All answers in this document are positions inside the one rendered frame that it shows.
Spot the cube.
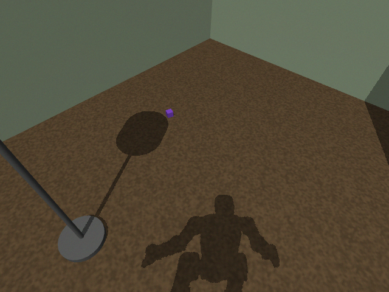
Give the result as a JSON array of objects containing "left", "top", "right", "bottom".
[{"left": 165, "top": 109, "right": 173, "bottom": 118}]

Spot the floor lamp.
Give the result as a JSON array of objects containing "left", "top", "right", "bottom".
[{"left": 0, "top": 140, "right": 106, "bottom": 262}]

